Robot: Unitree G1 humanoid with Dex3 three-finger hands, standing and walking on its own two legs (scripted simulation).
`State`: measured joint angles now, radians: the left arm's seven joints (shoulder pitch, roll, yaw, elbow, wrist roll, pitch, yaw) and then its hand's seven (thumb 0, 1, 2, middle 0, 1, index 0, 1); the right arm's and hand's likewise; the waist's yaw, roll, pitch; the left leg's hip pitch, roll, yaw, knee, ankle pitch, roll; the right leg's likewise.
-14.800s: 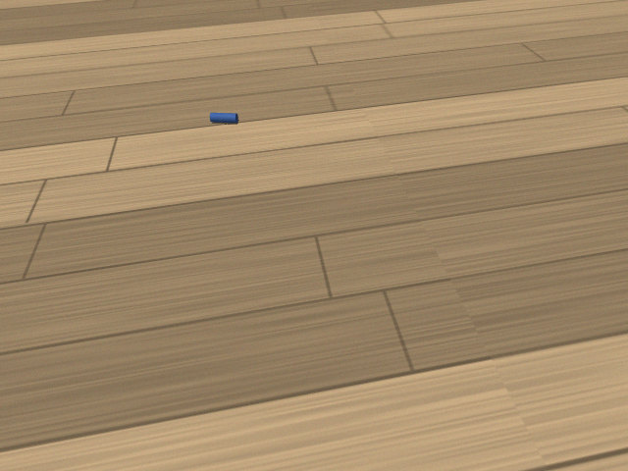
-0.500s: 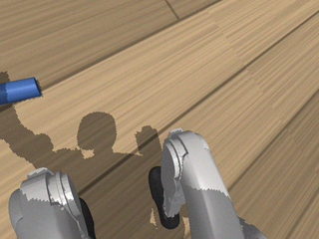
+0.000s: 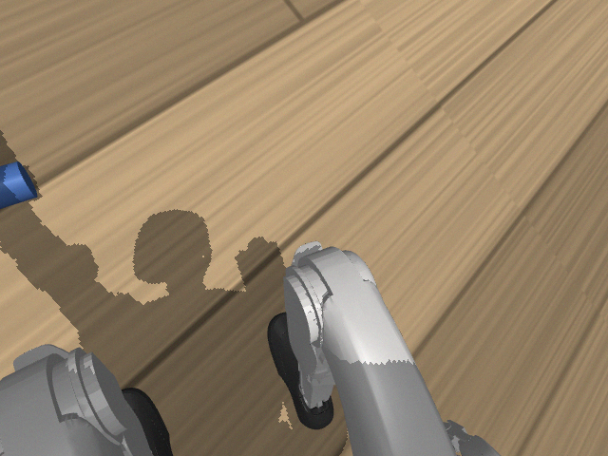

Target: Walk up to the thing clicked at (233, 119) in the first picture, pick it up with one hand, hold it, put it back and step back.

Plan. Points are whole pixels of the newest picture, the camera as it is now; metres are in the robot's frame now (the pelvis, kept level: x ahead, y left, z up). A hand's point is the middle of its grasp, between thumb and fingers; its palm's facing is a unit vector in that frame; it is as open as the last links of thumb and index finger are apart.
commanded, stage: approach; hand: left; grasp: from above
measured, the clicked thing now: out of the picture +0.53 +0.30 -0.30
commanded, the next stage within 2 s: close in in 0.08 s
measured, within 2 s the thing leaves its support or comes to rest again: neither
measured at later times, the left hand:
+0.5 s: hand out of the picture +0.51 +0.30 -0.20, palm faces -0.46 -0.08 -0.88, open 13.5 cm
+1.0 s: hand out of the picture +0.52 +0.29 -0.25, palm faces -0.45 -0.10 -0.88, open 13.5 cm
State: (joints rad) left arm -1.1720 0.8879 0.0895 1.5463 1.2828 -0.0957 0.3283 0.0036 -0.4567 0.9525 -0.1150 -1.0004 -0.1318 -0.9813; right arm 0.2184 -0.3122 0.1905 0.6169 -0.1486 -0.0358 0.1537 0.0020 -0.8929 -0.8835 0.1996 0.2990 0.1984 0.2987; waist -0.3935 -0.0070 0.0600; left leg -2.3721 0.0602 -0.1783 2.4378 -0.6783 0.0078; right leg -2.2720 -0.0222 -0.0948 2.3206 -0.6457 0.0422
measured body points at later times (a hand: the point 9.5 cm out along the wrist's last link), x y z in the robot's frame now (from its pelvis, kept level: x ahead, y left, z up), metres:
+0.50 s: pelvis +0.00 +0.00 +0.00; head +0.28 +0.10 +0.34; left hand +0.53 +0.30 -0.15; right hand +0.04 -0.26 -0.07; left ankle +0.07 +0.13 -0.29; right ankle +0.11 -0.13 -0.29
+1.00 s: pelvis +0.01 +0.00 -0.02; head +0.31 +0.09 +0.30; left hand +0.54 +0.30 -0.20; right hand +0.00 -0.25 -0.07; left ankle +0.07 +0.13 -0.29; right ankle +0.11 -0.13 -0.29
